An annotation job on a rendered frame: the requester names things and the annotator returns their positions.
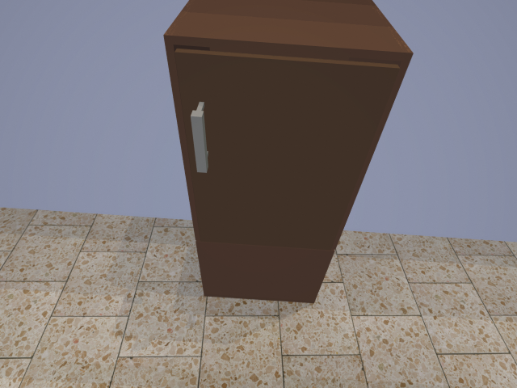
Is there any cupboard door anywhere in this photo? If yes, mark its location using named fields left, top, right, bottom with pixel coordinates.
left=174, top=48, right=400, bottom=250

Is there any handle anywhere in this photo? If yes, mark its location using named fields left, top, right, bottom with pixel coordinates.
left=191, top=102, right=208, bottom=173

